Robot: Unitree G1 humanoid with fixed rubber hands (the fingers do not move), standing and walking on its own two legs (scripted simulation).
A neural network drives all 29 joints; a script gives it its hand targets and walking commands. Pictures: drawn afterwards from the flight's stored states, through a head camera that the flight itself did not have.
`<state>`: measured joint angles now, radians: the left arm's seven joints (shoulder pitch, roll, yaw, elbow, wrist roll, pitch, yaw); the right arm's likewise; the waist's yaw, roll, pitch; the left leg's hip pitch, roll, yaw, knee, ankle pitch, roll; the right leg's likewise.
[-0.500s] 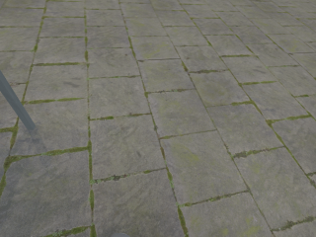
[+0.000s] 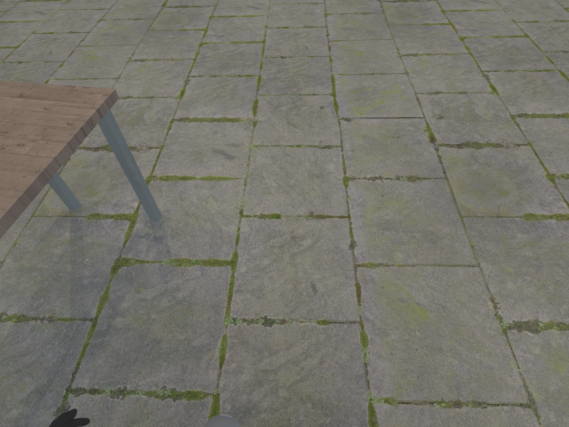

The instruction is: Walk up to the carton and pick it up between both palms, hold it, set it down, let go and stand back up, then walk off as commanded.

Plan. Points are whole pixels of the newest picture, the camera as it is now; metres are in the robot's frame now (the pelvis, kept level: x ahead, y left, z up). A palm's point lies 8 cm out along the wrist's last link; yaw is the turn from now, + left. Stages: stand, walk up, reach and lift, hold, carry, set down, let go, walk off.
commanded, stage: walk up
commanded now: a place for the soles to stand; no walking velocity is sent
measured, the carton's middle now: out of the picture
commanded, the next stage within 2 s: none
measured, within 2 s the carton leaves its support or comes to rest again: neither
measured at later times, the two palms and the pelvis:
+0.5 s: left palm out of the picture +0.06 +0.32 -0.11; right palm (456, 351) +0.27 -0.28 -0.13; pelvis +0.09 -0.01 -0.03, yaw +21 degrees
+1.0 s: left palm out of the picture -0.06 +0.29 -0.12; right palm (379, 283) +0.38 -0.16 -0.11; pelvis +0.10 +0.01 -0.02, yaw +43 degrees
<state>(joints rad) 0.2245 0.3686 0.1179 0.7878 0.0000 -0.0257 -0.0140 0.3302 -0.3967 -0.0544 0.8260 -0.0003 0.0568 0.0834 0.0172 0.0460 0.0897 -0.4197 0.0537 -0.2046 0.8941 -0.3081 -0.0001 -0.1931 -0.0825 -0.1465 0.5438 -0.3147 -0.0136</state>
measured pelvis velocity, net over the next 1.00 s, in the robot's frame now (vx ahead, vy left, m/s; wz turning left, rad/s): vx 0.10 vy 0.01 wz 0.75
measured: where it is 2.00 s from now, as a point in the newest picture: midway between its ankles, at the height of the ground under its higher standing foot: outside the picture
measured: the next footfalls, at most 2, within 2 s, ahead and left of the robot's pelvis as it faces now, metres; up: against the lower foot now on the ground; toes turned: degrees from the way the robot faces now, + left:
left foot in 0.18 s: +0.06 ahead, +0.20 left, +0.00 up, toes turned +8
right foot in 0.42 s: +0.19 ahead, -0.08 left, +0.00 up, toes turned +16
